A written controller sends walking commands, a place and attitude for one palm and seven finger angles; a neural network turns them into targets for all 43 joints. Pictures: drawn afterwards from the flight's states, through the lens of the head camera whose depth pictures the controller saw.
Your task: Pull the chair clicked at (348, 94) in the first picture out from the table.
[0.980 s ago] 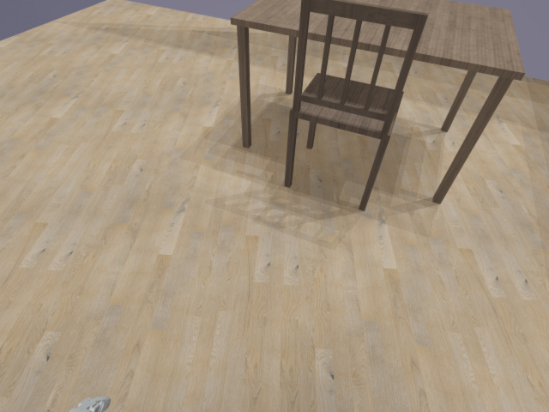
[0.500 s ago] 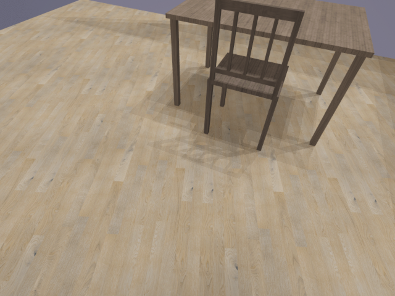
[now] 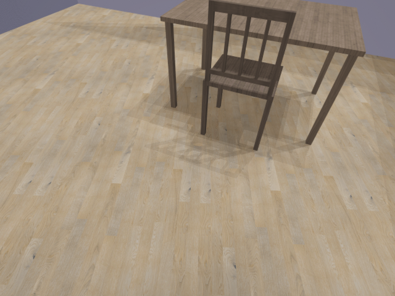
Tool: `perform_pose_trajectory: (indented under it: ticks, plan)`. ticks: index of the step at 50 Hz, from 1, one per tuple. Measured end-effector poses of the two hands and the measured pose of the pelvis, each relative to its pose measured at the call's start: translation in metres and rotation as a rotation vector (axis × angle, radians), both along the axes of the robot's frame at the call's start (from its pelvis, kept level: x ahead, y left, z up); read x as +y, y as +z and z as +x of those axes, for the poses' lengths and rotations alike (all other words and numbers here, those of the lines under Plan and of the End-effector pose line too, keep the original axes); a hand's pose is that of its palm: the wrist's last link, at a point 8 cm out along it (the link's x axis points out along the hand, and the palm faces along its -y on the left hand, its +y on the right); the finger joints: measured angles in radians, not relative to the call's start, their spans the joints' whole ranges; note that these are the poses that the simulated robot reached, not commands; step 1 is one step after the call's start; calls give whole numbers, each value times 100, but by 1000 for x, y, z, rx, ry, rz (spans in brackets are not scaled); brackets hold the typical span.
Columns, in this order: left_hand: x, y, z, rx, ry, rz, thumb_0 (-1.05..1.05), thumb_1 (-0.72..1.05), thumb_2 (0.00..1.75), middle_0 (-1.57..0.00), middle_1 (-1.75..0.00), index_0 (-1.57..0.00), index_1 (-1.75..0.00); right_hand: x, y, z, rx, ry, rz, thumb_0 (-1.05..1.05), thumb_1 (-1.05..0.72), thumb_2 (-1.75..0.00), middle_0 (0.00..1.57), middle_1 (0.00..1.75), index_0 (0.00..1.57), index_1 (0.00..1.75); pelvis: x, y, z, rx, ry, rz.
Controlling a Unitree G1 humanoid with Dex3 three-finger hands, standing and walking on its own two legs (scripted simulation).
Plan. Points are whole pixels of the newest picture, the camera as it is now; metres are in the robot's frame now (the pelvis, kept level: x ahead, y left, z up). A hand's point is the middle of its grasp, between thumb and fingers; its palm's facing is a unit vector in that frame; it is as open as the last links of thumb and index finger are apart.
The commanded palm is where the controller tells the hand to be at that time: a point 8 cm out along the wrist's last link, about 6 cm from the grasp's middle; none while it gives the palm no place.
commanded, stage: look at it before walking up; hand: left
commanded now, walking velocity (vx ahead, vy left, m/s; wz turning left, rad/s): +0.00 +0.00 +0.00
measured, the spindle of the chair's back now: (243, 48) +1.31 -0.18 -0.07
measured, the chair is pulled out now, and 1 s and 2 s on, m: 0.00 0.00 0.00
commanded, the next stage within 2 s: walk to a spot facing it in 0.46 s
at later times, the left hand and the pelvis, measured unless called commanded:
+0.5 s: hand out of the picture +0.07 +0.24 -0.16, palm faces -0.03 -0.95 -0.32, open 7.4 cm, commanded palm none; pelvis +0.01 +0.00 +0.00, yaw +0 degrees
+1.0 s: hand out of the picture +0.11 +0.16 -0.19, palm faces -0.11 -0.98 -0.18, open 7.4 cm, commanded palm none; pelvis +0.11 -0.02 -0.02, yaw -7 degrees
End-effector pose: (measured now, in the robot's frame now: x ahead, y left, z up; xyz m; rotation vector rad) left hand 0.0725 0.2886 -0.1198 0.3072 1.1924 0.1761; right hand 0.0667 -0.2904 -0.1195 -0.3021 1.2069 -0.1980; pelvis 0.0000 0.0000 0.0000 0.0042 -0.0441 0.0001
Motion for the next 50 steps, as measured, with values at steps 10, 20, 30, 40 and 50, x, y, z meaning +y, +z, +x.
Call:
perform_pose_trajectory:
  ticks: [10, 20, 30, 40, 50]
  plan:
    - [-3, -2, -5, 18, 6, -4, 0, 91, 90, -21, -30, -20, -30, -2, 0, 0, 11, 2, -1, 0, -90, -89, 20, 30, 20, 30, -2, 1, 1, 5, 1, 0]
    - [-3, -3, -8, 40, 14, -4, 0, 91, 90, -21, -30, -20, -30, -4, 0, 5, 18, 4, -2, 0, -90, -89, 20, 30, 20, 30, -4, 1, 5, 9, 2, -1]
    - [-4, -2, -2, 36, 18, -1, 0, 91, 90, -21, -30, -20, -30, -3, 1, 15, 9, 11, -2, 0, -90, -90, 20, 30, 20, 30, -4, 1, 10, 11, 2, -1]
    - [-32, -28, -16, 140, 43, -95, 0, 91, 90, -20, -30, -20, -30, 27, -22, 0, 75, -40, 67, 0, -90, -90, 20, 30, 20, 30, -1, -9, 43, 31, -36, -11]
    - [-76, -39, 41, 251, -25, -134, 1, 91, 90, -20, -30, -20, -30, 49, -42, -45, 250, -239, 159, 0, -90, -90, 20, 30, 20, 30, -22, -20, 106, 42, -114, 6]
